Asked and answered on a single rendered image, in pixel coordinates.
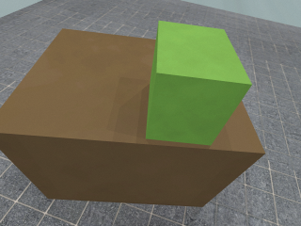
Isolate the carton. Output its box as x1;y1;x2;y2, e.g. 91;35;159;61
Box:
146;21;252;146

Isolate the pedestal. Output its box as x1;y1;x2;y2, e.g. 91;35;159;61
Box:
0;28;265;207

